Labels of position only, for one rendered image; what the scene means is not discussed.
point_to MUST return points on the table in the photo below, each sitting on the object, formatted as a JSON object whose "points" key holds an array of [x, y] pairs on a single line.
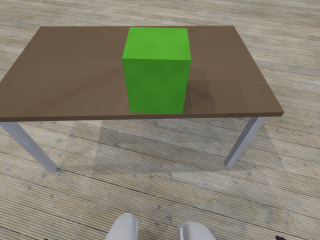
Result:
{"points": [[76, 73]]}

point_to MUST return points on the robot thigh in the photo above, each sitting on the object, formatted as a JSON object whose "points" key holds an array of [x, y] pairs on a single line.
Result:
{"points": [[194, 231], [124, 228]]}

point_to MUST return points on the robot left thigh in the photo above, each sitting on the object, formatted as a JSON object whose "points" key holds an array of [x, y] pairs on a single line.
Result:
{"points": [[124, 228]]}

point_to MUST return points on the robot right thigh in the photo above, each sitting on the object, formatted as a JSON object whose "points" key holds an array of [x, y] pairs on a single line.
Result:
{"points": [[194, 231]]}

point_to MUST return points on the carton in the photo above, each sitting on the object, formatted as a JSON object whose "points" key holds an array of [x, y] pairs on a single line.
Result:
{"points": [[156, 63]]}

